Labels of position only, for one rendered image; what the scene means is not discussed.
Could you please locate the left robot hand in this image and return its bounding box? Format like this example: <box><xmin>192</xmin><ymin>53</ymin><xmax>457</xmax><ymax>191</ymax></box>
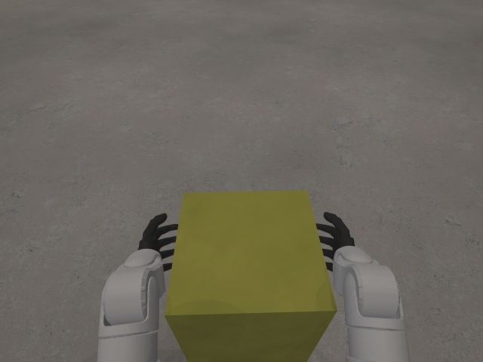
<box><xmin>138</xmin><ymin>213</ymin><xmax>178</xmax><ymax>272</ymax></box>

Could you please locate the carton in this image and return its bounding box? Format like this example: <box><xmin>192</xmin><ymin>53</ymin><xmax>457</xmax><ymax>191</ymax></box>
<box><xmin>165</xmin><ymin>190</ymin><xmax>337</xmax><ymax>362</ymax></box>

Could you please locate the left robot forearm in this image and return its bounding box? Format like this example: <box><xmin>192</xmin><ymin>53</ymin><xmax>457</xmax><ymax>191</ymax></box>
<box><xmin>97</xmin><ymin>249</ymin><xmax>165</xmax><ymax>362</ymax></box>

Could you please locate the right robot hand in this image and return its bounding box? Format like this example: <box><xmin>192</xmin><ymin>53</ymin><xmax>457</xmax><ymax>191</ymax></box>
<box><xmin>316</xmin><ymin>212</ymin><xmax>355</xmax><ymax>272</ymax></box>

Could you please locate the right robot forearm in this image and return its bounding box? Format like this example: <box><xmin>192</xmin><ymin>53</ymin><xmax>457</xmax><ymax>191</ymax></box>
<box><xmin>333</xmin><ymin>246</ymin><xmax>411</xmax><ymax>362</ymax></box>

